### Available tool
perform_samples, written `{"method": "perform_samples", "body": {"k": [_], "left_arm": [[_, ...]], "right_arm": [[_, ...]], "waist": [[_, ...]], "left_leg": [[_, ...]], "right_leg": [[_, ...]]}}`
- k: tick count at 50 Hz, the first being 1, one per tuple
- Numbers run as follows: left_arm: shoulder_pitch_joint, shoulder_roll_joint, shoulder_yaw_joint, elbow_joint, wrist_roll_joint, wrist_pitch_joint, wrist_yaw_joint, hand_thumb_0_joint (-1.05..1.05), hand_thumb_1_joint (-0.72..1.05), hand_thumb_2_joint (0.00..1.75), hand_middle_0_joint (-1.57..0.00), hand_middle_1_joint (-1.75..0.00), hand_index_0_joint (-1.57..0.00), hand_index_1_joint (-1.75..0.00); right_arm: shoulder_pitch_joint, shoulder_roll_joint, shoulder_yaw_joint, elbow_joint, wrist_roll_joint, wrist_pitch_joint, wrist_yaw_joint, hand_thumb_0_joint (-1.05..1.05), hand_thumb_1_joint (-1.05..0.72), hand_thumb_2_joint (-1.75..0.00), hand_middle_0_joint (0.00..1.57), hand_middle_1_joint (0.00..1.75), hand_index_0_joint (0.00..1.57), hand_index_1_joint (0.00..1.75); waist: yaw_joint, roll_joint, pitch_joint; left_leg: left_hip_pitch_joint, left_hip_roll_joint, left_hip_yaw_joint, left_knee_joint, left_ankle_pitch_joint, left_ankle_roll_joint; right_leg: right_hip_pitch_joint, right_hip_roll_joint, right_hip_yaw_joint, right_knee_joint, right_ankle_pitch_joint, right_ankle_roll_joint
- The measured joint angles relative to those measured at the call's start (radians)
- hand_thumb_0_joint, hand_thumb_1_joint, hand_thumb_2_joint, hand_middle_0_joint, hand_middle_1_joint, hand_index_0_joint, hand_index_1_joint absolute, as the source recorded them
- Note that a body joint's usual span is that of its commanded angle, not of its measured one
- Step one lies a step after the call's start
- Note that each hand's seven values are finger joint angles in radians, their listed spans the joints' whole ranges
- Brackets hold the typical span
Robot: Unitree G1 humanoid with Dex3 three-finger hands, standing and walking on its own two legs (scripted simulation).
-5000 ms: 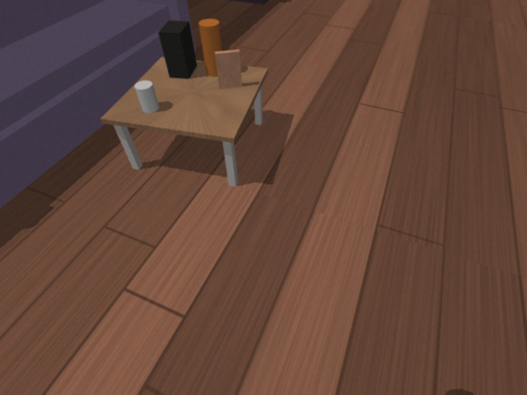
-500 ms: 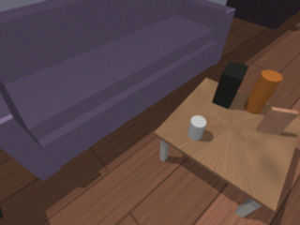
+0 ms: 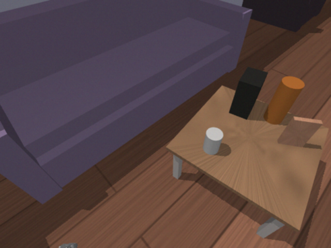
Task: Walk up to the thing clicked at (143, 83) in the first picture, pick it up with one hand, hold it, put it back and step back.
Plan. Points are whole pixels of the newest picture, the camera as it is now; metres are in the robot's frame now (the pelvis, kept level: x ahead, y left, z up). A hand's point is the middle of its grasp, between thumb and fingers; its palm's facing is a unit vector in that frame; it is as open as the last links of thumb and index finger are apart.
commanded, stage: stand
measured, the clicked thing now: (212, 141) +0.66 -0.20 -0.36
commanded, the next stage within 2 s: none
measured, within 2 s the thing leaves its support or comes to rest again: neither
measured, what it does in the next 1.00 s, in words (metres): stands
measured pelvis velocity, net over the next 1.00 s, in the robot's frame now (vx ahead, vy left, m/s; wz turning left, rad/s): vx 0.01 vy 0.00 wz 0.03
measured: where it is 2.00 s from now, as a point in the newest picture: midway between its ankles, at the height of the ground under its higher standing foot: outside the picture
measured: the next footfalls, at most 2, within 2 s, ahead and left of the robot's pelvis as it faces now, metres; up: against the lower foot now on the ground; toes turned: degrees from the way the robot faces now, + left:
none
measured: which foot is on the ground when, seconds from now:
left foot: down 0.00-1.00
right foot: down 0.00-1.00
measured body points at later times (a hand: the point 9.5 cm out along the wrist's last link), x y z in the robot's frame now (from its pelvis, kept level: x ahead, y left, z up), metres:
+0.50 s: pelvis +0.00 +0.00 +0.00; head +0.01 -0.01 +0.45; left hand +0.07 +0.30 -0.13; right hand +0.08 -0.30 -0.14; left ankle -0.05 +0.13 -0.75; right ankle +0.04 -0.11 -0.75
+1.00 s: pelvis +0.01 +0.00 +0.00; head +0.01 -0.01 +0.45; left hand +0.08 +0.30 -0.13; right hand +0.08 -0.30 -0.14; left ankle -0.05 +0.13 -0.75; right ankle +0.04 -0.11 -0.75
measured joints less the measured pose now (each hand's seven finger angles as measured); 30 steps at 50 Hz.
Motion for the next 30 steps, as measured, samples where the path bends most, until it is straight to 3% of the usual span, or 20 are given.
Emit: {"method": "perform_samples", "body": {"k": [30], "left_arm": [[0.043,0.010,-0.018,0.010,-0.001,-0.010,0.005,0.01,0.90,0.90,-0.21,-0.30,-0.20,-0.29]], "right_arm": [[0.014,-0.003,0.013,-0.004,0.001,0.008,0.007,0.01,-0.91,-0.90,0.20,0.29,0.20,0.30]], "waist": [[0.010,0.014,-0.007]], "left_leg": [[-0.001,0.004,-0.028,-0.007,0.005,-0.006]], "right_leg": [[0.014,0.000,-0.027,-0.015,-0.001,-0.005]]}}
